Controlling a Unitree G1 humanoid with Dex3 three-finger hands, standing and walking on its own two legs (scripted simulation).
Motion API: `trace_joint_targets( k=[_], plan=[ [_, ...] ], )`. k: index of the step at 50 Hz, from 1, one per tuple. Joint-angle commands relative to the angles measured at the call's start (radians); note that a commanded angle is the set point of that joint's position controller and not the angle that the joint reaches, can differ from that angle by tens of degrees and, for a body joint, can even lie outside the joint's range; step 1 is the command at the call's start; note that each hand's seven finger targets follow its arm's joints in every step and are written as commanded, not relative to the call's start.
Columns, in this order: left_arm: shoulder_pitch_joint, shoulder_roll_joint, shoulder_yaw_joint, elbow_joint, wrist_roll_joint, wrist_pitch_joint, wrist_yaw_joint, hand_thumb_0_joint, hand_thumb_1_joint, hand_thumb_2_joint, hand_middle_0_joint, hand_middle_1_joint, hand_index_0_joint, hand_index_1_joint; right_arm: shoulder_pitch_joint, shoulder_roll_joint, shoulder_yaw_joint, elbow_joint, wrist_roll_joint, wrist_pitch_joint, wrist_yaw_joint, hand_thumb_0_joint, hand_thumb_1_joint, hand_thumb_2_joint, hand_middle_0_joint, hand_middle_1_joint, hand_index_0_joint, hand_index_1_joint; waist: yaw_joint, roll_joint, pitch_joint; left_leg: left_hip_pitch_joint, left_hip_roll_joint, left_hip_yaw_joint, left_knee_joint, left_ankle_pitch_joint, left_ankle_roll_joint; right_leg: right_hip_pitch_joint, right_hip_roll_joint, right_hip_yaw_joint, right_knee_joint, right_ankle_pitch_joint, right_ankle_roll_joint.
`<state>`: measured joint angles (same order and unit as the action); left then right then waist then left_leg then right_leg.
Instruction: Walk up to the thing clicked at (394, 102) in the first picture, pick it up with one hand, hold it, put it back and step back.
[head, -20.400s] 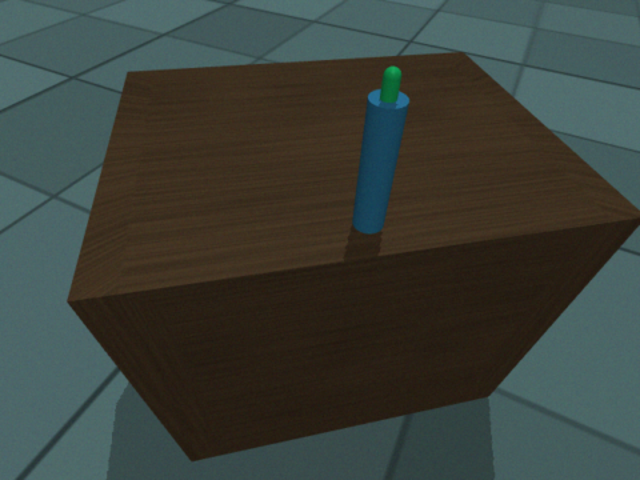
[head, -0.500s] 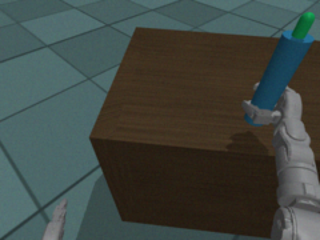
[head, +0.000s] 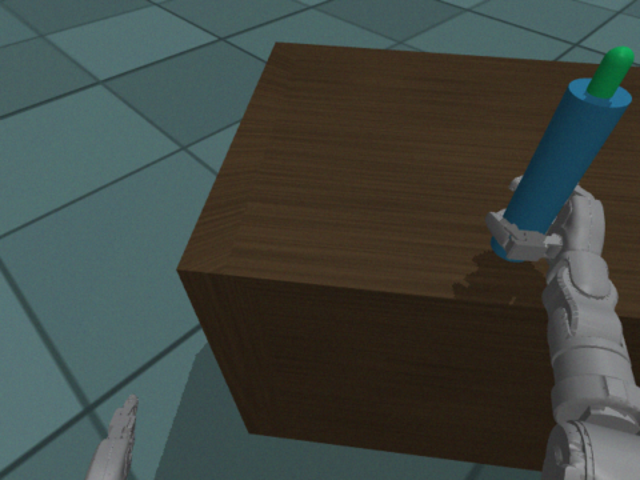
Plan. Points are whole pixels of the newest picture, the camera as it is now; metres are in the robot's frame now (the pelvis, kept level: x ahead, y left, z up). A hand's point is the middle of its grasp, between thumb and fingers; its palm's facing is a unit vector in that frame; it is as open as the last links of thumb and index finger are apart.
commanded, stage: lower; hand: right
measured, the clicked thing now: (554, 170) +0.43 -0.21 +0.20
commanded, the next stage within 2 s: loosen in 0.30 s
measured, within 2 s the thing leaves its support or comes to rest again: rests again in 0.74 s
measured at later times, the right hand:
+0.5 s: hand (519, 233) +0.44 -0.21 +0.10, palm faces +0.23 +0.97 +0.00, open 7.9 cm
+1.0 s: hand (523, 224) +0.44 -0.22 +0.11, palm faces +0.23 +0.97 +0.01, open 11.0 cm
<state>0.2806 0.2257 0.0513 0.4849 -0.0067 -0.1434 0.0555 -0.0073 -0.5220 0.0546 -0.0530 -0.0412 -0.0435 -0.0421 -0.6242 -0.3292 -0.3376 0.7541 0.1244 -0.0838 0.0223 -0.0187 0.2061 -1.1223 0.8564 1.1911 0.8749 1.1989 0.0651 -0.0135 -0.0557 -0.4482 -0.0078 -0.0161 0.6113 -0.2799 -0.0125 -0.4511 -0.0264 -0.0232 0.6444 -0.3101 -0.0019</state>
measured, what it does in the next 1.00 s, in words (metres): stands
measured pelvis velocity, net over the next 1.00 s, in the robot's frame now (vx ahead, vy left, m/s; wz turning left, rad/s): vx -0.01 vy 0.00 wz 0.00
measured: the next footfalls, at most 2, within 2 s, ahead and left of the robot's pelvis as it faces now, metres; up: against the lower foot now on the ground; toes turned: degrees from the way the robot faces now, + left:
none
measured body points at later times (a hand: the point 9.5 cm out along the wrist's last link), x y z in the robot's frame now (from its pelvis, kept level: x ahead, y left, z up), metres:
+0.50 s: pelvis -0.01 +0.00 -0.01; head +0.04 -0.01 +0.44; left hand +0.14 +0.26 -0.07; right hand +0.42 -0.27 +0.10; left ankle +0.01 +0.13 -0.72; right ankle +0.01 -0.12 -0.72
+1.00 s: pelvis -0.01 +0.00 -0.01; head +0.03 -0.01 +0.44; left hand +0.13 +0.26 -0.07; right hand +0.42 -0.27 +0.11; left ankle +0.01 +0.13 -0.72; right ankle +0.01 -0.12 -0.72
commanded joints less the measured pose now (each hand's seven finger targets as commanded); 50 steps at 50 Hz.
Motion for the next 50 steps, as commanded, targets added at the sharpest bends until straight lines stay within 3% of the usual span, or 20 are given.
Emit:
trace_joint_targets(
  k=[1,4,5,7,8,11,12,14,20,23,26,29,31,32,35,36,38,40,42,50],
  plan=[
    [-0.012,0.139,0.055,-0.153,-0.004,-0.047,0.01,0.0,-0.548,0.059,-0.046,-0.04,-0.038,-0.047,-0.511,-0.277,-0.046,-0.285,0.016,-0.112,-0.008,0.0,-0.366,-1.328,1.357,1.458,1.388,1.459,-0.006,-0.055,-0.407,0.12,-0.011,0.03,-0.047,0.296,0.011,0.219,0.008,0.012,-0.052,0.309,-0.007],
    [-0.046,0.141,0.064,-0.159,-0.005,-0.049,0.008,0.0,-0.542,0.055,-0.046,-0.04,-0.04,-0.046,-0.481,-0.235,-0.034,-0.237,0.025,-0.122,-0.003,0.0,-0.356,-1.317,1.349,1.448,1.378,1.449,0.009,-0.016,-0.368,0.102,-0.01,0.028,-0.046,0.263,0.009,0.176,0.008,0.012,-0.051,0.251,-0.014],
    [-0.094,0.157,0.068,-0.215,-0.003,-0.054,0.01,0.0,-0.546,0.057,-0.046,-0.04,-0.039,-0.047,-0.515,-0.272,-0.049,-0.263,0.018,-0.128,-0.006,0.0,-0.343,-1.311,1.338,1.44,1.368,1.441,0.009,-0.028,-0.411,0.114,-0.006,0.022,-0.041,0.265,0.008,0.172,0.011,0.009,-0.045,0.245,-0.015],
    [-0.024,0.139,0.063,-0.149,-0.003,-0.047,0.01,0.0,-0.543,0.053,-0.045,-0.04,-0.039,-0.045,-0.497,-0.262,-0.047,-0.214,0.015,-0.128,-0.007,0.0,-0.345,-1.31,1.344,1.444,1.374,1.444,0.012,-0.03,-0.364,0.083,-0.01,0.028,-0.037,0.246,0.01,0.157,0.009,0.011,-0.045,0.229,-0.015],
    [-0.01,0.106,0.032,-0.13,-0.001,-0.042,0.004,0.0,-0.542,0.053,-0.044,-0.04,-0.039,-0.046,-0.476,-0.237,-0.027,-0.187,0.009,-0.132,-0.005,0.0,-0.341,-1.311,1.344,1.444,1.374,1.445,0.012,-0.042,-0.341,0.071,-0.009,0.025,-0.033,0.237,0.011,0.141,0.011,0.011,-0.042,0.221,-0.014],
    [-0.049,0.158,0.073,-0.182,0.002,-0.047,0.008,0.0,-0.55,0.058,-0.045,-0.038,-0.037,-0.046,-0.512,-0.29,-0.058,-0.222,0.009,-0.149,-0.003,0.0,-0.329,-1.295,1.322,1.424,1.353,1.424,0.009,-0.053,-0.424,0.081,-0.01,0.026,-0.016,0.266,0.011,0.173,0.005,0.014,-0.025,0.264,-0.01],
    [-0.031,0.165,0.08,-0.175,0.001,-0.043,0.009,0.0,-0.548,0.057,-0.045,-0.041,-0.039,-0.047,-0.51,-0.272,-0.043,-0.212,0.011,-0.149,-0.001,0.0,-0.331,-1.302,1.325,1.43,1.356,1.43,0.023,-0.041,-0.405,0.064,-0.011,0.027,-0.016,0.257,0.011,0.17,0.005,0.014,-0.024,0.25,-0.012],
    [-0.047,0.143,0.057,-0.204,0.0,-0.044,0.005,0.0,-0.549,0.058,-0.047,-0.042,-0.039,-0.048,-0.532,-0.247,-0.024,-0.234,0.014,-0.161,0.002,0.0,-0.335,-1.311,1.332,1.438,1.364,1.439,0.019,-0.044,-0.417,0.08,-0.01,0.027,-0.014,0.261,0.011,0.171,0.006,0.015,-0.02,0.259,-0.01],
    [-0.028,0.156,0.07,-0.17,0.002,-0.044,0.007,0.0,-0.548,0.056,-0.046,-0.041,-0.039,-0.047,-0.482,-0.267,-0.052,-0.159,0.01,-0.173,-0.003,0.0,-0.319,-1.299,1.318,1.426,1.35,1.426,0.013,-0.056,-0.402,0.041,-0.011,0.025,0.0,0.229,0.014,0.144,0.004,0.019,-0.01,0.231,-0.008],
    [-0.079,0.159,0.06,-0.253,0.006,-0.05,0.008,0.0,-0.504,0.03,-0.052,-0.051,-0.059,-0.042,-0.592,-0.285,-0.038,-0.276,0.005,-0.198,-0.003,0.0,-0.173,-1.083,1.26,1.245,1.281,1.245,0.018,-0.087,-0.508,0.064,-0.012,0.027,0.011,0.265,0.017,0.206,-0.001,0.024,0.005,0.301,-0.001],
    [0.004,0.121,0.047,-0.155,0.004,-0.037,0.005,0.0,-0.506,0.03,-0.053,-0.053,-0.061,-0.044,-0.515,-0.236,-0.023,-0.175,0.012,-0.187,0.001,0.0,-0.116,-0.888,1.202,1.102,1.215,1.102,0.026,-0.065,-0.405,0.043,-0.015,0.029,0.008,0.257,0.015,0.148,0.004,0.021,0.002,0.271,-0.005],
    [-0.068,0.167,0.07,-0.227,0.006,-0.043,0.012,0.0,-0.51,0.032,-0.055,-0.052,-0.062,-0.043,-0.582,-0.33,-0.067,-0.239,0.0,-0.195,-0.009,0.0,-0.031,-0.774,1.171,1.015,1.18,1.015,0.011,-0.085,-0.473,0.064,-0.011,0.025,0.011,0.244,0.015,0.161,0.004,0.018,0.002,0.245,-0.006],
    [0.01,0.137,0.062,-0.146,0.004,-0.035,0.007,0.0,-0.504,0.029,-0.055,-0.056,-0.065,-0.044,-0.501,-0.235,-0.018,-0.136,0.005,-0.184,-0.004,0.0,0.018,-0.713,1.168,0.975,1.176,0.976,0.027,-0.059,-0.364,0.024,-0.015,0.031,0.006,0.212,0.016,0.119,0.004,0.019,-0.006,0.205,-0.007],
    [0.027,0.141,0.064,-0.142,0.003,-0.034,0.005,0.0,-0.503,0.028,-0.055,-0.056,-0.066,-0.043,-0.478,-0.228,-0.026,-0.094,0.01,-0.18,-0.002,0.0,0.056,-0.644,1.143,0.918,1.148,0.919,0.035,-0.039,-0.343,0.01,-0.016,0.03,0.0,0.197,0.014,0.11,0.004,0.02,-0.008,0.187,-0.01],
    [-0.083,0.173,0.075,-0.26,0.004,-0.044,0.008,0.0,-0.528,0.047,-0.053,-0.049,-0.055,-0.047,-0.585,-0.309,-0.056,-0.208,0.003,-0.195,-0.006,0.0,0.164,-0.599,1.015,0.84,1.026,0.841,0.02,-0.049,-0.458,0.056,-0.013,0.028,0.011,0.224,0.013,0.144,0.003,0.019,-0.001,0.219,-0.009],
    [-0.025,0.151,0.064,-0.196,0.005,-0.037,0.007,0.0,-0.531,0.049,-0.053,-0.05,-0.055,-0.048,-0.538,-0.26,-0.027,-0.138,0.001,-0.185,-0.005,0.0,0.206,-0.55,0.997,0.801,1.008,0.802,0.022,-0.042,-0.385,0.029,-0.015,0.031,0.012,0.199,0.015,0.113,0.004,0.019,-0.006,0.191,-0.008],
    [0.014,0.144,0.067,-0.157,-0.001,-0.034,0.004,0.0,-0.528,0.047,-0.053,-0.051,-0.055,-0.047,-0.481,-0.25,-0.039,-0.084,0.007,-0.177,0.001,0.0,0.253,-0.463,0.957,0.725,0.963,0.725,0.027,-0.03,-0.337,0.005,-0.015,0.029,0.002,0.171,0.013,0.097,0.004,0.021,-0.012,0.158,-0.012],
    [-0.052,0.165,0.071,-0.245,0.002,-0.043,0.004,0.0,-0.527,0.048,-0.051,-0.049,-0.053,-0.046,-0.522,-0.28,-0.051,-0.119,0.001,-0.181,0.004,0.0,0.277,-0.414,0.927,0.679,0.93,0.68,0.032,-0.044,-0.415,0.014,-0.014,0.029,0.008,0.189,0.013,0.131,0.0,0.021,-0.004,0.182,-0.011],
    [0.003,0.145,0.056,-0.203,0.002,-0.033,0.002,0.0,-0.532,0.05,-0.051,-0.05,-0.052,-0.048,-0.459,-0.236,-0.029,-0.052,-0.001,-0.164,0.007,0.0,0.316,-0.39,0.869,0.642,0.875,0.643,0.023,-0.008,-0.336,0.013,-0.014,0.032,0.006,0.175,0.011,0.077,0.005,0.018,-0.008,0.165,-0.012],
    [-0.001,0.156,0.067,-0.234,0.001,-0.028,0.0,0.0,-0.54,0.053,-0.049,-0.05,-0.048,-0.05,-0.524,-0.282,-0.059,-0.131,0.001,-0.166,0.011,0.0,0.421,-0.243,0.617,0.436,0.621,0.437,0.02,-0.041,-0.4,0.012,-0.016,0.032,0.023,0.206,0.014,0.118,0.0,0.021,0.003,0.22,-0.008]
  ],
)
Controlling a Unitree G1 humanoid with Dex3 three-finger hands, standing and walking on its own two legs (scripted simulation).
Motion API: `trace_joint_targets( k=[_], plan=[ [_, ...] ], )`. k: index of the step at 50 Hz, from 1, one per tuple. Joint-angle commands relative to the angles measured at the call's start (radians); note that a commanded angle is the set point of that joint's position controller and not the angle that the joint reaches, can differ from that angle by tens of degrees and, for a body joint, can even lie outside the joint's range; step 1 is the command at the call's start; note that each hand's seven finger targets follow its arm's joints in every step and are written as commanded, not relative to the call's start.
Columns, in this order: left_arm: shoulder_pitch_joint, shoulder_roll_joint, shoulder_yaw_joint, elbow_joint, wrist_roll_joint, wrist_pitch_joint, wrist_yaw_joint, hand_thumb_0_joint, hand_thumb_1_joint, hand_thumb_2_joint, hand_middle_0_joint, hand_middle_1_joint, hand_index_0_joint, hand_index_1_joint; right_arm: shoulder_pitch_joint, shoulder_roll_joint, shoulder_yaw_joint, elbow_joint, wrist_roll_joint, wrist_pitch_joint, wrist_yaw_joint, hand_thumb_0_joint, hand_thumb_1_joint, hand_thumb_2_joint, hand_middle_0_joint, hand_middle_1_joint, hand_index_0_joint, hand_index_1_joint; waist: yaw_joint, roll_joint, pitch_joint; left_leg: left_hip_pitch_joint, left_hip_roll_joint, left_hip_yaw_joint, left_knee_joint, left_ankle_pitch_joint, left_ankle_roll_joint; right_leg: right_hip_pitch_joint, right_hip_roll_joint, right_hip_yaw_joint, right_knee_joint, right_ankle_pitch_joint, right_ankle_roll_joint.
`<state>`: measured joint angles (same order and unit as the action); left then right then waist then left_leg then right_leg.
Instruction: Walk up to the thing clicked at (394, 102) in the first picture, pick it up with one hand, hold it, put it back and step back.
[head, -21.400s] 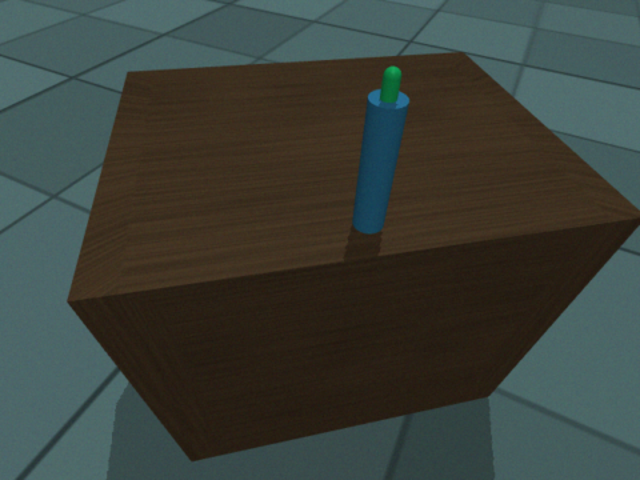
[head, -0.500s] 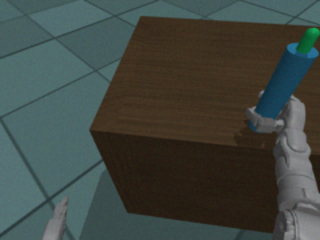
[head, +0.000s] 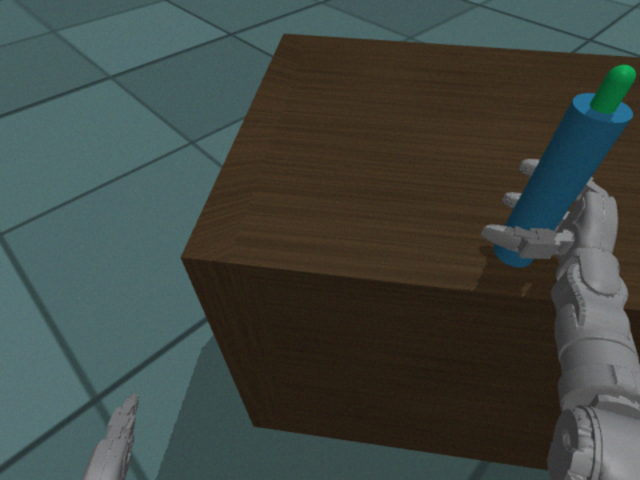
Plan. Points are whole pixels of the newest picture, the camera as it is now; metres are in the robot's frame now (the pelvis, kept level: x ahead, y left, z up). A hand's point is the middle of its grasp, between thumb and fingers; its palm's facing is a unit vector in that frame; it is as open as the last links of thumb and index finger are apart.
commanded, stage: withdraw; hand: right
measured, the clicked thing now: (557, 179) +0.45 -0.22 +0.18
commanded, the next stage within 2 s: rise in 0.50 s
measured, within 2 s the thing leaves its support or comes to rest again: neither
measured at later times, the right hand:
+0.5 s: hand (639, 148) +0.44 -0.27 +0.23, palm faces +0.31 +0.95 -0.03, open 16.6 cm
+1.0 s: hand out of the picture +0.42 -0.36 +0.26, palm faces +0.54 +0.80 -0.27, open 17.6 cm
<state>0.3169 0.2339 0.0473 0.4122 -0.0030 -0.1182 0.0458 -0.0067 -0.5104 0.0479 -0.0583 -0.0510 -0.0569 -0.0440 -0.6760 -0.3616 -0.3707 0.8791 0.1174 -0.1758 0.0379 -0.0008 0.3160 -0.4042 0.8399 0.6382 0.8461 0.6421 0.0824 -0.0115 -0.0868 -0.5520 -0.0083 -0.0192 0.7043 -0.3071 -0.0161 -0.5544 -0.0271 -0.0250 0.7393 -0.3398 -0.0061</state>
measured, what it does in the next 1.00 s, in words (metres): stands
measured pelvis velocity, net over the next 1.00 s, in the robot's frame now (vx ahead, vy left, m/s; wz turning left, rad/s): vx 0.02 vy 0.00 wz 0.00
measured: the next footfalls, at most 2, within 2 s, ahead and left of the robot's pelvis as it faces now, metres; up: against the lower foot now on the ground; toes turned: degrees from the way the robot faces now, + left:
none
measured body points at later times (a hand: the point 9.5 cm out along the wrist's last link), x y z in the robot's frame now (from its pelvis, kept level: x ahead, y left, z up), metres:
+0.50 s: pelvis +0.01 +0.00 +0.01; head +0.02 +0.01 +0.46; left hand +0.16 +0.26 -0.06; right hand +0.42 -0.32 +0.23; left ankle +0.02 +0.13 -0.71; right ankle +0.02 -0.11 -0.71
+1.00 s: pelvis +0.02 +0.00 +0.02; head +0.05 +0.01 +0.47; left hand +0.16 +0.26 -0.06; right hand +0.38 -0.40 +0.28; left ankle +0.02 +0.13 -0.71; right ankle +0.02 -0.11 -0.71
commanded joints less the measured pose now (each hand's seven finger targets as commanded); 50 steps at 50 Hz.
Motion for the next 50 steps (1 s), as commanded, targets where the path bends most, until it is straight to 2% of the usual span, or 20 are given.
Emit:
trace_joint_targets(
  k=[1,4,8,9,11,14,16,18,20,24,31,32,33,35,39,41,42,44,47,50],
  plan=[
    [-0.05,0.145,0.068,-0.173,-0.003,-0.055,0.008,0.0,-0.543,0.055,-0.049,-0.048,-0.046,-0.051,-0.473,-0.24,-0.021,-0.252,0.008,-0.077,-0.005,0.0,0.416,-0.231,0.566,0.404,0.569,0.404,0.006,-0.045,-0.375,0.117,-0.015,0.036,-0.069,0.233,0.018,0.22,0.0,0.024,-0.09,0.248,-0.004],
    [-0.022,0.128,0.057,-0.135,-0.004,-0.05,0.009,0.0,-0.542,0.054,-0.049,-0.048,-0.046,-0.051,-0.435,-0.236,-0.016,-0.211,0.005,-0.079,-0.006,0.0,0.423,-0.215,0.487,0.357,0.489,0.357,0.0,-0.042,-0.328,0.105,-0.013,0.03,-0.078,0.205,0.018,0.199,0.004,0.018,-0.094,0.206,-0.007],
    [-0.04,0.154,0.061,-0.19,-0.004,-0.05,0.013,0.0,-0.506,0.029,-0.054,-0.053,-0.06,-0.045,-0.405,-0.303,-0.06,-0.22,0.003,-0.081,-0.003,0.0,0.393,-0.302,0.343,0.354,0.354,0.354,-0.01,-0.031,-0.374,0.145,-0.009,0.025,-0.081,0.214,0.014,0.201,0.008,0.015,-0.09,0.207,-0.009],
    [-0.072,0.18,0.081,-0.245,-0.006,-0.052,0.018,0.0,-0.504,0.028,-0.054,-0.052,-0.06,-0.045,-0.477,-0.33,-0.059,-0.317,0.004,-0.089,-0.002,0.0,0.384,-0.294,0.314,0.335,0.324,0.335,-0.007,-0.035,-0.428,0.176,-0.009,0.026,-0.081,0.228,0.014,0.224,0.007,0.016,-0.095,0.219,-0.008],
    [0.002,0.182,0.091,-0.182,-0.007,-0.038,0.022,0.0,-0.51,0.031,-0.053,-0.051,-0.057,-0.045,-0.453,-0.371,-0.088,-0.314,0.005,-0.08,-0.005,0.0,0.383,-0.249,0.277,0.285,0.282,0.285,-0.022,-0.07,-0.408,0.193,-0.005,0.022,-0.087,0.241,0.014,0.228,0.014,0.008,-0.099,0.23,-0.007],
    [-0.011,0.11,0.027,-0.183,-0.015,-0.039,0.018,0.0,-0.513,0.033,-0.051,-0.049,-0.054,-0.045,-0.486,-0.36,-0.076,-0.364,0.016,-0.064,-0.001,0.0,0.397,-0.203,0.243,0.239,0.244,0.238,-0.039,-0.094,-0.382,0.222,-0.004,0.026,-0.099,0.24,0.017,0.227,0.016,0.009,-0.115,0.234,-0.004],
    [-0.059,0.153,0.062,-0.178,-0.019,-0.038,0.029,0.0,-0.517,0.033,-0.052,-0.047,-0.054,-0.045,-0.49,-0.424,-0.095,-0.343,0.012,-0.039,0.004,0.0,0.438,-0.137,0.179,0.166,0.178,0.166,-0.037,-0.093,-0.376,0.216,-0.004,0.027,-0.107,0.238,0.017,0.244,0.013,0.011,-0.124,0.235,-0.003],
    [-0.077,0.147,0.046,-0.142,-0.022,-0.037,0.033,0.0,-0.517,0.032,-0.051,-0.047,-0.052,-0.044,-0.563,-0.469,-0.104,-0.4,0.012,-0.01,0.015,0.0,0.459,-0.063,0.123,0.091,0.116,0.091,-0.042,-0.122,-0.367,0.215,0.0,0.024,-0.117,0.237,0.017,0.254,0.014,0.011,-0.135,0.231,-0.003],
    [-0.089,0.091,-0.015,-0.097,-0.026,-0.042,0.035,0.0,-0.521,0.032,-0.05,-0.045,-0.051,-0.043,-0.561,-0.426,-0.066,-0.348,0.018,0.036,0.041,0.0,0.537,-0.04,0.086,0.068,0.085,0.067,-0.049,-0.137,-0.33,0.204,-0.002,0.028,-0.131,0.222,0.019,0.254,0.011,0.015,-0.151,0.224,-0.001],
    [-0.117,0.177,0.033,-0.12,-0.035,-0.059,0.058,0.0,-0.534,0.035,-0.053,-0.047,-0.052,-0.047,-0.577,-0.484,-0.07,-0.27,0.028,0.136,0.109,0.0,0.591,-0.036,0.052,0.054,0.056,0.053,-0.016,-0.051,-0.321,0.222,-0.001,0.036,-0.159,0.245,0.01,0.285,0.01,0.019,-0.172,0.235,-0.013],
    [-0.045,0.174,0.004,-0.023,-0.037,-0.099,0.065,0.0,-0.563,0.066,-0.063,-0.047,-0.051,-0.059,-0.617,-0.447,-0.017,-0.106,0.051,0.273,0.247,0.0,0.5,-0.052,0.061,0.057,0.065,0.057,0.007,0.018,-0.235,0.172,0.001,0.037,-0.194,0.281,0.005,0.314,0.014,0.021,-0.2,0.27,-0.026],
    [-0.105,0.146,-0.007,-0.088,-0.034,-0.096,0.046,0.0,-0.535,0.055,-0.058,-0.054,-0.053,-0.058,-0.651,-0.579,0.009,-0.263,-0.063,0.206,0.187,0.0,0.527,-0.043,0.062,0.057,0.064,0.056,-0.041,0.011,-0.235,0.184,0.006,0.04,-0.199,0.265,0.007,0.312,0.018,0.005,-0.207,0.259,-0.02],
    [-0.05,0.156,0.019,-0.024,-0.034,-0.089,0.039,0.0,-0.537,0.054,-0.056,-0.052,-0.051,-0.056,-0.601,-0.559,-0.003,-0.147,-0.054,0.196,0.156,0.0,0.54,-0.04,0.061,0.057,0.064,0.057,-0.019,0.005,-0.209,0.172,0.004,0.036,-0.202,0.246,0.006,0.308,0.018,0.0,-0.212,0.235,-0.02],
    [-0.016,0.161,0.027,-0.01,-0.04,-0.08,0.023,0.0,-0.531,0.054,-0.051,-0.048,-0.047,-0.051,-0.528,-0.546,0.002,-0.07,-0.056,0.198,0.141,0.0,0.595,-0.033,0.057,0.06,0.063,0.059,-0.023,0.042,-0.131,0.163,-0.001,0.047,-0.216,0.203,0.007,0.266,0.018,0.006,-0.232,0.203,-0.02],
    [-0.032,0.145,0.003,-0.14,-0.035,-0.062,-0.006,0.0,-0.525,0.054,-0.045,-0.047,-0.044,-0.047,-0.616,-0.755,-0.114,-0.285,-0.106,0.135,0.088,0.0,0.611,-0.025,0.052,0.062,0.06,0.062,-0.083,-0.024,-0.33,0.289,0.006,0.037,-0.203,0.261,0.014,0.311,0.028,-0.006,-0.215,0.282,-0.013],
    [-0.017,0.173,0.034,-0.163,-0.04,-0.057,-0.004,0.0,-0.53,0.064,-0.05,-0.053,-0.053,-0.049,-0.574,-0.836,-0.191,-0.336,-0.113,0.102,0.055,0.0,0.611,-0.04,0.055,0.056,0.053,0.056,-0.108,-0.056,-0.396,0.368,0.008,0.033,-0.195,0.296,0.014,0.317,0.033,-0.01,-0.219,0.315,-0.006],
    [-0.003,0.172,0.033,-0.165,-0.043,-0.055,-0.007,0.0,-0.517,0.052,-0.048,-0.048,-0.054,-0.041,-0.509,-0.815,-0.195,-0.289,-0.117,0.096,0.041,0.0,0.611,-0.036,0.056,0.055,0.053,0.055,-0.113,-0.057,-0.371,0.379,0.006,0.035,-0.196,0.306,0.016,0.302,0.036,-0.01,-0.222,0.326,-0.004],
    [-0.065,0.183,0.051,-0.247,-0.044,-0.056,-0.003,0.0,-0.52,0.056,-0.048,-0.047,-0.052,-0.041,-0.514,-0.838,-0.235,-0.461,-0.115,0.057,0.01,0.0,0.611,-0.037,0.057,0.054,0.053,0.055,-0.138,-0.123,-0.471,0.427,0.01,0.03,-0.187,0.36,0.022,0.347,0.038,-0.013,-0.216,0.393,0.003],
    [-0.044,0.096,-0.001,-0.14,-0.045,-0.045,-0.01,0.0,-0.534,0.066,-0.048,-0.044,-0.047,-0.044,-0.285,-0.573,-0.107,-0.343,-0.102,0.058,-0.003,0.0,0.602,-0.042,0.057,0.054,0.052,0.055,-0.12,-0.117,-0.265,0.307,-0.005,0.04,-0.207,0.309,0.033,0.326,0.021,-0.005,-0.231,0.378,0.005],
    [-0.069,0.152,0.06,-0.152,-0.043,-0.044,-0.005,0.0,-0.541,0.065,-0.05,-0.041,-0.046,-0.044,-0.209,-0.603,-0.14,-0.52,-0.095,0.047,-0.029,0.0,0.589,-0.045,0.057,0.055,0.052,0.055,-0.128,-0.147,-0.315,0.308,-0.005,0.047,-0.208,0.316,0.037,0.385,0.011,-0.003,-0.228,0.419,0.012]
  ],
)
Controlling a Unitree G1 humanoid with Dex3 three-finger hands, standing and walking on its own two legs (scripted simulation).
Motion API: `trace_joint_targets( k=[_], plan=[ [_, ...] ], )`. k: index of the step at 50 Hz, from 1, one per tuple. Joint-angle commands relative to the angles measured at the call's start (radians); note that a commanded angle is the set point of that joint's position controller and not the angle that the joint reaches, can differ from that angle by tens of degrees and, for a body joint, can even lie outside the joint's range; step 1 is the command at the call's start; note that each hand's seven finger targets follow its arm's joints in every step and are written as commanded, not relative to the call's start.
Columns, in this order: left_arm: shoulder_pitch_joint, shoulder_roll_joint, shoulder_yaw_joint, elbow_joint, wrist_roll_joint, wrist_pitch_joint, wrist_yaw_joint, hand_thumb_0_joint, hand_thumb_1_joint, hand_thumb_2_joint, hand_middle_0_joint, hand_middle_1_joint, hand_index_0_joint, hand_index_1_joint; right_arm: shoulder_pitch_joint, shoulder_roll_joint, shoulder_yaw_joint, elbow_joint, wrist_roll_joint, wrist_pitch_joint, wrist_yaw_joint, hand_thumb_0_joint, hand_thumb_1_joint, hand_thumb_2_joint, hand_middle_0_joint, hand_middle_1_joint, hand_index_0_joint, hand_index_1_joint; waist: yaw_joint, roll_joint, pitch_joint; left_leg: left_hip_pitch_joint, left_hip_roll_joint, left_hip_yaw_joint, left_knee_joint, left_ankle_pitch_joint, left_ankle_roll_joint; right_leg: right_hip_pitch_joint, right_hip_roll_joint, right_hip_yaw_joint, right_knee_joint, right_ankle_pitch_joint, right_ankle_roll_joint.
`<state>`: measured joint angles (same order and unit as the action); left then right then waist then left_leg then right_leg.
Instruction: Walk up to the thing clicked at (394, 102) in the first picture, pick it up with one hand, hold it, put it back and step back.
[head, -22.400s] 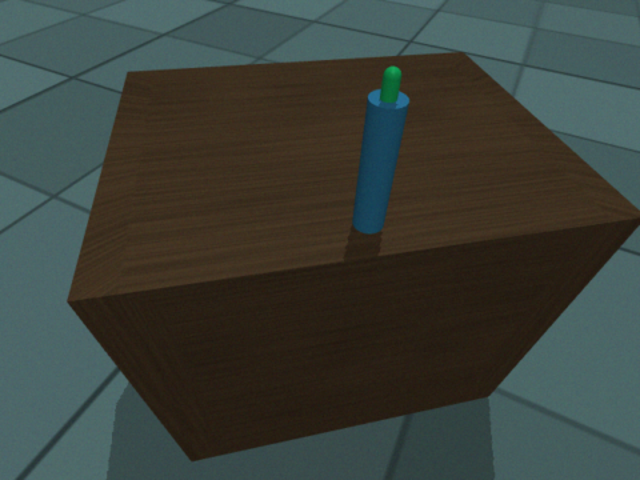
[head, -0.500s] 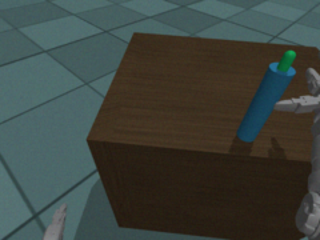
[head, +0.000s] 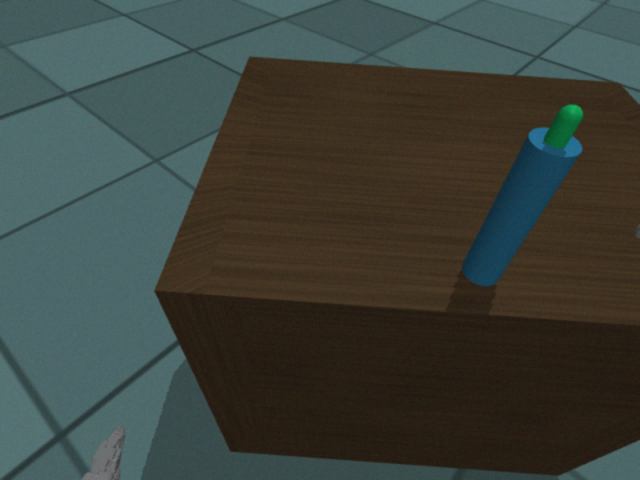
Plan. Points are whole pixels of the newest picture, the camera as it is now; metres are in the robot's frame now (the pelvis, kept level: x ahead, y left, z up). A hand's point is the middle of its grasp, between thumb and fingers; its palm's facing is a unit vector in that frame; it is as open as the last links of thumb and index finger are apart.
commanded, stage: sink last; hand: right
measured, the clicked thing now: (518, 205) +0.42 -0.22 +0.16
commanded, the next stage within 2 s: home in 0.94 s
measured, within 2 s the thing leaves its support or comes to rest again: neither
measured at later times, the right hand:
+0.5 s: hand out of the picture +0.19 -0.24 +0.20, palm faces +0.42 +0.80 -0.43, open 17.5 cm
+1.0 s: hand out of the picture +0.15 -0.24 +0.26, palm faces +0.54 +0.69 -0.49, open 17.4 cm
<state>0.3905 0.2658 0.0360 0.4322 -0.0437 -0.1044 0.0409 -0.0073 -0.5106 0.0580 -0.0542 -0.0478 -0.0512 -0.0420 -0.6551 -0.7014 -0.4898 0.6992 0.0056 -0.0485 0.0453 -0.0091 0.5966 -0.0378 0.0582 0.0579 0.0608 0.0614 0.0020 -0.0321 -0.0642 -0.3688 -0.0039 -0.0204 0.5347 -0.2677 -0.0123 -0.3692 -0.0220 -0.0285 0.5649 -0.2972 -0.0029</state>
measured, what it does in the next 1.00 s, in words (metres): stands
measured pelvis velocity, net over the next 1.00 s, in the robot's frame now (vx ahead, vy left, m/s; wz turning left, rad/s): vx -0.03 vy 0.02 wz -0.05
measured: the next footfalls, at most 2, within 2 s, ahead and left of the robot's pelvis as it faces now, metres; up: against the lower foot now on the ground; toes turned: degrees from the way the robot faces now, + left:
none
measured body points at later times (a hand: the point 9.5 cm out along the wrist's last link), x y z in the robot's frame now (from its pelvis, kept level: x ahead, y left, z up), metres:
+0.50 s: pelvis +0.00 +0.01 +0.00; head +0.01 +0.03 +0.45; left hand +0.17 +0.24 -0.08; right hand +0.16 -0.28 +0.23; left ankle +0.00 +0.13 -0.73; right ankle -0.01 -0.11 -0.73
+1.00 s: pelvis -0.03 +0.02 +0.01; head -0.03 +0.06 +0.45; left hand +0.14 +0.26 -0.09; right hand +0.12 -0.27 +0.28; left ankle +0.00 +0.13 -0.73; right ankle -0.01 -0.11 -0.73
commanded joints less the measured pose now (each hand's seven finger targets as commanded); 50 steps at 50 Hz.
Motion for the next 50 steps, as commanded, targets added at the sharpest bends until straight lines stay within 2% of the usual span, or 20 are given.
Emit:
trace_joint_targets(
  k=[1,2,3,4,5,6,8,13,15,16,18,21,22,23,26,31,35,39,45,50],
  plan=[
    [-0.157,0.075,0.031,-0.131,-0.004,-0.053,-0.006,0.0,-0.541,0.064,-0.05,-0.041,-0.046,-0.044,-0.203,-0.143,0.069,-0.327,0.02,-0.076,-0.029,0.0,0.591,-0.044,0.057,0.054,0.052,0.055,-0.036,-0.118,-0.282,0.092,-0.016,0.054,-0.037,0.264,0.037,0.2,0.0,0.006,-0.059,0.389,0.01],
    [-0.132,0.135,0.105,-0.124,-0.006,-0.053,0.001,0.0,-0.532,0.057,-0.052,-0.043,-0.051,-0.043,-0.133,-0.187,0.016,-0.424,0.029,-0.086,-0.037,0.0,0.572,-0.047,0.058,0.054,0.053,0.054,-0.038,-0.114,-0.283,0.098,-0.016,0.06,-0.038,0.269,0.036,0.221,-0.003,0.008,-0.058,0.4,0.01],
    [-0.119,0.151,0.127,-0.095,-0.005,-0.052,0.004,0.0,-0.538,0.064,-0.052,-0.043,-0.049,-0.046,-0.138,-0.164,0.034,-0.494,0.033,-0.092,-0.04,0.0,0.568,-0.048,0.059,0.054,0.052,0.054,-0.02,-0.135,-0.294,0.078,-0.02,0.063,-0.037,0.271,0.036,0.261,-0.008,0.009,-0.058,0.432,0.011],
    [-0.028,0.206,0.18,-0.134,-0.005,-0.05,0.01,0.0,-0.538,0.063,-0.052,-0.043,-0.048,-0.046,-0.008,-0.241,-0.052,-0.657,0.04,-0.102,-0.049,0.0,0.568,-0.048,0.058,0.054,0.052,0.054,-0.032,-0.127,-0.35,0.109,-0.017,0.064,-0.04,0.306,0.035,0.303,-0.007,0.007,-0.049,0.466,0.009],
    [-0.079,0.15,0.114,-0.117,-0.008,-0.047,0.001,0.0,-0.535,0.063,-0.052,-0.046,-0.049,-0.047,0.053,-0.113,0.043,-0.651,0.045,-0.094,-0.041,0.0,0.574,-0.048,0.057,0.055,0.052,0.055,-0.019,-0.112,-0.274,0.074,-0.027,0.075,-0.039,0.286,0.037,0.283,-0.014,0.011,-0.054,0.491,0.014],
    [-0.025,0.131,0.117,-0.167,-0.011,-0.05,-0.003,0.0,-0.535,0.063,-0.052,-0.046,-0.049,-0.048,0.119,-0.078,0.051,-0.82,0.054,-0.105,-0.036,0.0,0.564,-0.049,0.059,0.054,0.052,0.054,-0.02,-0.093,-0.319,0.098,-0.029,0.079,-0.038,0.311,0.036,0.326,-0.018,0.013,-0.048,0.532,0.014],
    [-0.024,0.074,0.08,-0.102,-0.017,-0.04,-0.012,0.0,-0.528,0.055,-0.054,-0.047,-0.054,-0.047,0.269,-0.042,0.034,-0.891,0.065,-0.111,-0.044,0.0,0.545,-0.051,0.059,0.054,0.053,0.054,-0.037,-0.065,-0.216,0.106,-0.034,0.086,-0.046,0.297,0.034,0.27,-0.018,0.014,-0.059,0.527,0.014],
    [-0.028,0.115,0.16,-0.109,-0.021,-0.006,-0.017,0.0,-0.527,0.055,-0.053,-0.046,-0.053,-0.046,0.552,-0.078,-0.111,-1.183,0.083,-0.123,-0.059,0.0,0.571,-0.048,0.056,0.056,0.052,0.056,-0.059,-0.089,-0.115,0.181,-0.015,0.077,-0.059,0.289,0.028,0.198,0.006,0.001,-0.094,0.437,0.006],
    [-0.041,0.095,0.167,-0.061,-0.017,0.004,-0.023,0.0,-0.52,0.051,-0.054,-0.05,-0.055,-0.048,0.607,0.004,-0.066,-1.282,0.09,-0.134,-0.056,0.0,0.564,-0.047,0.057,0.056,0.053,0.056,-0.051,-0.133,-0.097,0.176,-0.014,0.076,-0.059,0.271,0.031,0.198,0.005,0.003,-0.097,0.43,0.009],
    [-0.069,0.103,0.165,-0.108,-0.013,0.002,-0.021,0.0,-0.527,0.054,-0.053,-0.046,-0.052,-0.047,0.721,0.008,-0.095,-1.27,0.09,-0.133,-0.061,0.0,0.572,-0.047,0.056,0.057,0.053,0.057,-0.059,-0.102,-0.09,0.194,-0.013,0.076,-0.063,0.273,0.029,0.19,0.007,0.003,-0.098,0.419,0.007],
    [-0.107,0.056,0.119,-0.13,-0.01,0.001,-0.023,0.0,-0.519,0.048,-0.056,-0.049,-0.057,-0.047,0.784,0.107,-0.012,-1.347,0.092,-0.146,-0.058,0.0,0.545,-0.051,0.058,0.056,0.054,0.056,-0.06,-0.076,-0.072,0.207,-0.006,0.075,-0.068,0.273,0.025,0.181,0.015,-0.001,-0.1,0.375,0.001],
    [-0.157,0.051,0.1,-0.222,-0.004,-0.001,-0.013,0.0,-0.515,0.045,-0.055,-0.053,-0.057,-0.049,0.949,0.143,-0.006,-1.385,0.091,-0.168,-0.064,0.0,0.546,-0.05,0.057,0.056,0.054,0.056,-0.062,0.006,-0.063,0.227,0.001,0.074,-0.084,0.23,0.015,0.173,0.02,-0.004,-0.108,0.3,-0.011],
    [-0.161,0.051,0.101,-0.195,-0.002,-0.004,-0.01,0.0,-0.517,0.046,-0.056,-0.053,-0.058,-0.05,0.921,0.206,0.061,-1.427,0.092,-0.177,-0.06,0.0,0.532,-0.053,0.058,0.056,0.054,0.056,-0.054,0.017,-0.055,0.211,0.002,0.075,-0.082,0.215,0.015,0.186,0.019,-0.001,-0.114,0.284,-0.011],
    [-0.15,0.098,0.155,-0.238,-0.001,-0.009,0.0,0.0,-0.517,0.046,-0.056,-0.054,-0.058,-0.051,0.976,0.177,0.017,-1.425,0.091,-0.184,-0.065,0.0,0.534,-0.052,0.058,0.056,0.054,0.056,-0.049,0.032,-0.086,0.223,0.005,0.075,-0.082,0.232,0.013,0.209,0.021,0.0,-0.11,0.301,-0.013],
    [-0.102,0.134,0.212,-0.196,0.001,-0.01,0.013,0.0,-0.509,0.044,-0.057,-0.056,-0.06,-0.052,1.007,0.188,0.022,-1.464,0.093,-0.199,-0.067,0.0,0.531,-0.055,0.056,0.057,0.054,0.057,-0.041,0.027,-0.035,0.181,0.01,0.078,-0.091,0.178,0.011,0.214,0.028,0.002,-0.126,0.241,-0.017],
    [-0.061,0.108,0.22,-0.164,0.004,-0.013,0.019,0.0,-0.502,0.038,-0.054,-0.054,-0.06,-0.048,1.036,0.153,-0.044,-1.356,0.089,-0.216,-0.075,0.0,0.565,-0.052,0.052,0.06,0.053,0.06,-0.035,0.059,0.073,0.142,0.019,0.071,-0.133,0.07,0.004,0.187,0.039,0.001,-0.153,0.124,-0.027],
    [-0.1,0.002,0.146,-0.073,0.004,-0.024,0.003,0.0,-0.517,0.046,-0.055,-0.05,-0.056,-0.048,0.956,0.172,-0.025,-1.371,0.091,-0.258,-0.066,0.0,0.567,-0.052,0.051,0.06,0.053,0.06,-0.057,0.013,0.134,0.119,0.038,0.048,-0.165,-0.007,0.004,0.159,0.054,-0.008,-0.159,0.07,-0.021],
    [-0.161,-0.008,0.122,-0.012,0.009,-0.046,-0.002,0.0,-0.525,0.048,-0.055,-0.047,-0.053,-0.048,0.928,0.123,-0.067,-1.366,0.091,-0.295,-0.067,0.0,0.562,-0.052,0.052,0.06,0.053,0.06,-0.075,-0.04,0.12,0.125,0.04,0.036,-0.173,-0.053,0.009,0.151,0.056,-0.002,-0.168,0.041,-0.017],
    [-0.291,0.11,0.185,-0.128,0.024,-0.084,0.02,0.0,-0.535,0.061,-0.056,-0.052,-0.052,-0.056,0.868,0.024,-0.175,-1.338,0.08,-0.345,-0.092,0.0,0.53,-0.054,0.056,0.058,0.055,0.058,-0.085,0.043,-0.032,0.217,0.047,0.024,-0.185,-0.022,0.005,0.194,0.053,0.006,-0.154,0.094,-0.015],
    [-0.184,0.103,0.198,-0.094,0.019,-0.079,0.021,0.0,-0.547,0.074,-0.056,-0.05,-0.047,-0.058,0.959,0.104,-0.138,-1.14,0.085,-0.356,-0.081,0.0,0.517,-0.059,0.055,0.059,0.056,0.059,-0.077,0.142,0.061,0.189,0.044,0.027,-0.216,-0.053,-0.001,0.204,0.041,0.007,-0.178,0.098,-0.016]
  ],
)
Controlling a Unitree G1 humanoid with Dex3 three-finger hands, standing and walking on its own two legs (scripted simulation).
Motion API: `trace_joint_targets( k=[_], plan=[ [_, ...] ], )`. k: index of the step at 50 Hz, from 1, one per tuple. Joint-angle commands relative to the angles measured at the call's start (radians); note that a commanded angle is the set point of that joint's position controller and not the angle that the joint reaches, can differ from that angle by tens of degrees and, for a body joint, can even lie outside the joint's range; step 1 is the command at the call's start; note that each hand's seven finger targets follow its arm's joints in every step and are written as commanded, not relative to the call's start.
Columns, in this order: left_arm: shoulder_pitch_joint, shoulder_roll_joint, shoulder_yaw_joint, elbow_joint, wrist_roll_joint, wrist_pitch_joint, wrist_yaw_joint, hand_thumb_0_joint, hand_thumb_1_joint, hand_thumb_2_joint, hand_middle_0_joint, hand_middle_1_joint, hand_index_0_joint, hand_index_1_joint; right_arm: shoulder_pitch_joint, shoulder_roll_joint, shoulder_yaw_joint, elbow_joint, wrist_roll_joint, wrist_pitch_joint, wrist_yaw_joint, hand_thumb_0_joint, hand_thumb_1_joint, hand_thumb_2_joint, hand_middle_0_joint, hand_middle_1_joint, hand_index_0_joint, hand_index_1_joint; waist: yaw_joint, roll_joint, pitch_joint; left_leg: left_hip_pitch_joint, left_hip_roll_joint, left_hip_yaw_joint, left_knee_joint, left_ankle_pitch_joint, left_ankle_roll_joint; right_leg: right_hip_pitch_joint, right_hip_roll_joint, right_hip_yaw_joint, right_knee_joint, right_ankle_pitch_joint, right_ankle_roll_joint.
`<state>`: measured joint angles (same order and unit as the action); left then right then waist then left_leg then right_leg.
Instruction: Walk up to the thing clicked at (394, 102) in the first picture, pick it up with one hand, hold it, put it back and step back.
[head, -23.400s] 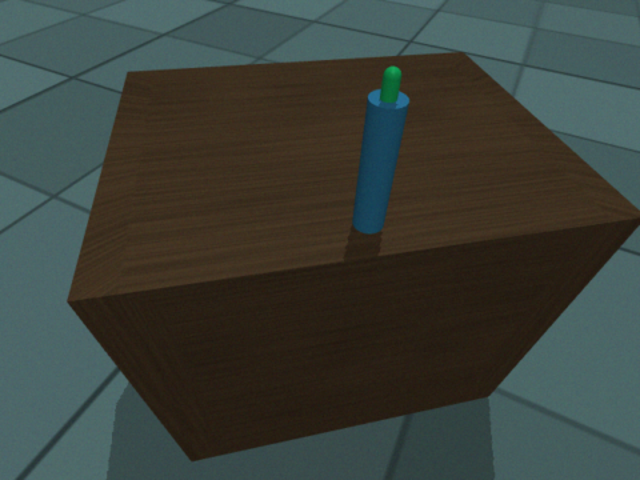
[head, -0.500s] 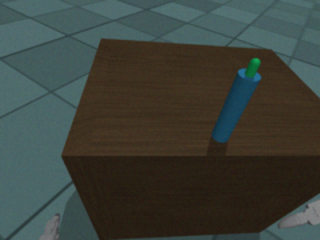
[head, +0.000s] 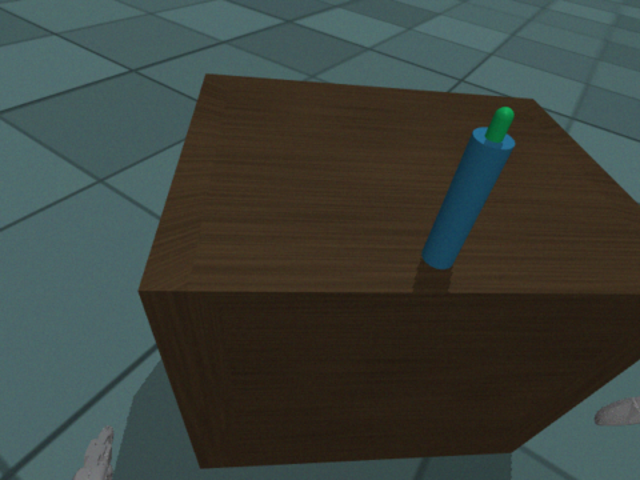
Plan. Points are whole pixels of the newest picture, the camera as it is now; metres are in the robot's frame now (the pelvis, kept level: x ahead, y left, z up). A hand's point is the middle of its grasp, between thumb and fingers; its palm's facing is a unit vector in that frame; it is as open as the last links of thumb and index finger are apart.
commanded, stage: home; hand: right
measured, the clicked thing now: (466, 194) +0.46 -0.21 +0.16
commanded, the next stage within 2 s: none
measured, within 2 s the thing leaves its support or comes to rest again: neither
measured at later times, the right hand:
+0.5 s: hand (525, 430) +0.19 -0.23 +0.05, palm faces +0.19 +0.92 -0.34, open 17.6 cm
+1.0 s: hand (438, 450) +0.21 -0.19 -0.10, palm faces +0.07 +0.97 -0.24, open 17.4 cm
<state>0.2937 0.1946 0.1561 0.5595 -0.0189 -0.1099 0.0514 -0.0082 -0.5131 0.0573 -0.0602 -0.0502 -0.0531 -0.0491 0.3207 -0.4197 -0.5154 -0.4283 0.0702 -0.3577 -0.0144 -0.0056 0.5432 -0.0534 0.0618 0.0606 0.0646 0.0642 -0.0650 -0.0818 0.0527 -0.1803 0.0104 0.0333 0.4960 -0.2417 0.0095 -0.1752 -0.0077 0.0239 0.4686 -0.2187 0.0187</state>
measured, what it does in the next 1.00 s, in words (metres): stands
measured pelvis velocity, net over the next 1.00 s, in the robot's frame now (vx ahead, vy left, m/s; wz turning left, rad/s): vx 0.04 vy -0.01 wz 0.02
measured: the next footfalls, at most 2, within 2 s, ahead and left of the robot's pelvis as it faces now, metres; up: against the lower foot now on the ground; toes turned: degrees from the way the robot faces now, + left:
none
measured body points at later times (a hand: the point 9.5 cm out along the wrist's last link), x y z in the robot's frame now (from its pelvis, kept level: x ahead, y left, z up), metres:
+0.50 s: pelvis +0.01 -0.02 +0.00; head +0.03 +0.01 +0.45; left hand +0.18 +0.22 -0.10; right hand +0.17 -0.28 +0.07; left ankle +0.02 +0.11 -0.74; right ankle +0.03 -0.14 -0.74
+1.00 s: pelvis +0.04 -0.01 +0.00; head +0.07 +0.00 +0.44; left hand +0.17 +0.23 -0.12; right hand +0.21 -0.24 -0.08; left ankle +0.02 +0.11 -0.74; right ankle +0.03 -0.14 -0.74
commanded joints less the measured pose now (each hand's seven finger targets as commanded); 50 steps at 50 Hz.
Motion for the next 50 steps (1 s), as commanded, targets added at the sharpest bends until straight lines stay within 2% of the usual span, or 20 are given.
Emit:
trace_joint_targets(
  k=[1,3,6,10,13,15,17,21,22,24,26,28,29,30,32,33,34,36,44,50],
  plan=[
    [-0.056,0.165,0.081,-0.174,-0.01,-0.068,0.006,0.0,-0.542,0.071,-0.055,-0.052,-0.048,-0.059,-0.026,-0.128,-0.058,-0.009,0.026,-0.045,-0.011,0.0,0.522,-0.058,0.054,0.059,0.055,0.059,-0.002,0.169,-0.027,-0.025,0.023,-0.016,-0.173,-0.075,-0.02,0.018,0.024,-0.045,-0.095,0.013,-0.037],
    [-0.031,0.159,0.072,-0.179,-0.022,-0.067,0.0,0.0,-0.462,0.151,-0.115,-0.134,-0.117,-0.141,-0.038,-0.109,-0.017,-0.031,0.029,-0.047,0.002,0.0,0.587,0.0,0.042,0.036,0.043,0.036,0.009,0.147,-0.018,-0.042,0.005,0.008,-0.159,-0.063,-0.015,0.032,0.016,-0.042,-0.122,0.005,-0.038],
    [-0.048,0.055,-0.049,-0.179,-0.029,-0.073,-0.018,0.0,-0.222,0.391,-0.123,-0.178,-0.125,-0.176,-0.03,-0.091,0.029,-0.074,0.024,-0.053,0.013,0.0,0.611,-0.015,0.045,0.041,0.045,0.041,-0.012,0.109,0.006,-0.028,-0.007,0.027,-0.149,-0.05,-0.01,0.007,0.014,-0.044,-0.142,-0.004,-0.039],
    [-0.129,-0.012,-0.134,-0.165,-0.024,-0.085,-0.029,0.0,0.098,0.587,-0.144,-0.21,-0.145,-0.209,-0.027,-0.035,0.125,-0.126,0.011,-0.061,0.015,0.0,0.591,-0.032,0.048,0.046,0.048,0.046,-0.014,0.003,-0.018,-0.006,-0.009,0.024,-0.134,-0.04,0.001,-0.02,0.018,-0.047,-0.154,-0.018,-0.032],
    [-0.142,0.023,-0.109,-0.091,-0.017,-0.086,-0.026,0.0,0.338,0.677,-0.16,-0.235,-0.161,-0.233,0.041,-0.016,0.163,-0.123,0.006,-0.051,0.012,0.0,0.518,-0.075,0.056,0.058,0.056,0.058,-0.008,-0.083,-0.03,0.0,-0.01,0.025,-0.117,-0.011,0.011,-0.03,0.018,-0.046,-0.147,-0.004,-0.023],
    [-0.132,0.143,0.0,-0.067,-0.008,-0.084,-0.015,0.0,0.498,0.711,-0.166,-0.244,-0.167,-0.243,0.124,-0.026,0.151,-0.052,0.002,-0.025,0.007,0.0,0.527,-0.07,0.055,0.057,0.056,0.057,0.01,-0.081,-0.073,0.009,-0.016,0.034,-0.108,0.026,0.012,-0.01,0.01,-0.039,-0.139,0.032,-0.019],
    [-0.145,0.191,0.036,-0.098,-0.001,-0.086,-0.015,0.0,0.585,0.723,-0.168,-0.248,-0.169,-0.247,0.19,-0.008,0.171,-0.004,-0.002,-0.005,0.009,0.0,0.544,-0.06,0.054,0.054,0.054,0.054,0.02,-0.029,-0.11,0.028,-0.02,0.043,-0.1,0.067,0.01,0.007,0.004,-0.032,-0.122,0.075,-0.018],
    [-0.125,0.152,0.026,-0.083,0.001,-0.079,-0.011,0.0,0.832,0.866,-0.194,-0.289,-0.195,-0.288,0.153,0.037,0.256,0.057,-0.019,0.022,0.005,0.0,0.59,-0.032,0.049,0.046,0.049,0.046,0.044,0.071,-0.122,0.015,-0.022,0.047,-0.107,0.083,0.002,0.042,-0.002,-0.028,-0.107,0.094,-0.033],
    [-0.137,0.118,-0.015,-0.104,0.0,-0.077,-0.01,0.0,0.862,0.883,-0.197,-0.293,-0.197,-0.293,0.161,0.059,0.287,0.115,-0.025,0.032,0.004,0.0,0.58,-0.038,0.05,0.048,0.05,0.048,0.046,0.101,-0.112,0.005,-0.019,0.044,-0.115,0.074,-0.001,0.043,0.0,-0.03,-0.102,0.09,-0.037],
    [-0.185,0.047,-0.105,-0.141,-0.001,-0.073,-0.004,0.0,0.896,0.903,-0.2,-0.3,-0.201,-0.3,0.156,0.107,0.357,0.222,-0.033,0.051,0.005,0.0,0.597,-0.027,0.048,0.044,0.048,0.044,0.046,0.194,-0.106,-0.011,-0.009,0.034,-0.129,0.066,-0.01,0.044,0.008,-0.039,-0.086,0.092,-0.045],
    [-0.196,0.011,-0.145,-0.121,-0.002,-0.069,0.003,0.0,0.897,0.903,-0.201,-0.3,-0.201,-0.3,0.109,0.139,0.415,0.302,-0.039,0.057,0.005,0.0,0.592,-0.029,0.048,0.045,0.048,0.045,0.052,0.205,-0.088,-0.03,-0.007,0.031,-0.122,0.072,-0.012,0.033,0.01,-0.043,-0.084,0.091,-0.046],
    [-0.212,0.034,-0.141,-0.132,0.0,-0.063,0.011,0.0,0.897,0.902,-0.201,-0.299,-0.2,-0.3,0.077,0.134,0.432,0.381,-0.046,0.066,0.001,0.0,0.596,-0.027,0.048,0.044,0.048,0.044,0.054,0.166,-0.11,-0.023,-0.001,0.022,-0.107,0.111,-0.011,0.02,0.016,-0.046,-0.077,0.114,-0.045],
    [-0.197,0.069,-0.121,-0.125,0.002,-0.06,0.015,0.0,0.897,0.903,-0.201,-0.3,-0.201,-0.3,0.085,0.091,0.397,0.425,-0.05,0.075,-0.006,0.0,0.585,-0.033,0.049,0.046,0.049,0.046,0.048,0.149,-0.108,-0.019,0.003,0.019,-0.101,0.119,-0.01,0.01,0.02,-0.05,-0.079,0.113,-0.044],
    [-0.166,0.025,-0.156,-0.054,0.006,-0.05,0.013,0.0,0.897,0.902,-0.201,-0.299,-0.2,-0.3,0.046,0.127,0.45,0.407,-0.051,0.073,0.0,0.0,0.539,-0.06,0.053,0.054,0.053,0.054,0.048,0.088,-0.112,-0.029,0.005,0.012,-0.095,0.123,-0.007,0.014,0.025,-0.054,-0.077,0.112,-0.04],
    [-0.149,0.102,-0.091,-0.037,0.008,-0.049,0.025,0.0,0.897,0.902,-0.201,-0.3,-0.2,-0.3,0.053,0.079,0.401,0.5,-0.05,0.097,-0.011,0.0,0.541,-0.058,0.053,0.054,0.053,0.054,0.058,0.038,-0.124,-0.029,0.006,0.012,-0.086,0.14,-0.005,0.009,0.025,-0.055,-0.074,0.121,-0.036],
    [-0.14,0.16,-0.103,-0.034,0.024,-0.049,0.022,0.0,0.897,0.902,-0.201,-0.3,-0.2,-0.3,0.032,0.023,0.294,0.448,-0.051,0.09,-0.051,0.0,0.557,-0.049,0.051,0.051,0.051,0.051,0.031,0.046,-0.158,0.015,-0.007,0.01,-0.087,0.149,-0.001,0.028,0.028,-0.047,-0.062,0.126,-0.035],
    [-0.142,0.139,-0.119,-0.02,0.023,-0.045,0.022,0.0,0.897,0.902,-0.201,-0.3,-0.2,-0.3,0.052,0.079,0.374,0.561,-0.061,0.104,-0.05,0.0,0.528,-0.066,0.054,0.056,0.054,0.056,0.056,0.03,-0.089,-0.013,-0.004,0.003,-0.093,0.13,-0.001,-0.001,0.033,-0.059,-0.06,0.101,-0.035],
    [-0.138,0.119,-0.132,-0.007,0.022,-0.041,0.016,0.0,0.897,0.902,-0.201,-0.301,-0.2,-0.301,0.041,0.113,0.403,0.674,-0.062,0.127,-0.053,0.0,0.563,-0.045,0.05,0.05,0.05,0.05,0.061,0.028,-0.077,-0.022,-0.009,0.01,-0.08,0.144,0.0,-0.039,0.03,-0.058,-0.051,0.109,-0.033],
    [-0.137,0.127,-0.125,-0.015,0.027,-0.011,0.008,0.0,0.897,0.902,-0.201,-0.301,-0.2,-0.301,-0.161,0.128,0.454,0.751,-0.065,0.145,-0.071,0.0,0.553,-0.05,0.051,0.051,0.051,0.051,0.063,0.034,-0.228,-0.006,-0.011,0.004,-0.011,0.254,0.0,-0.001,0.015,-0.047,0.011,0.22,-0.028],
    [-0.13,0.138,-0.114,-0.021,0.022,0.013,0.015,0.0,0.897,0.902,-0.201,-0.301,-0.2,-0.301,-0.128,0.157,0.478,0.831,-0.066,0.19,-0.089,0.0,0.533,-0.062,0.053,0.055,0.053,0.055,0.061,0.119,-0.234,0.01,-0.019,0.011,-0.012,0.306,-0.007,0.009,0.009,-0.049,0.013,0.277,-0.032]
  ],
)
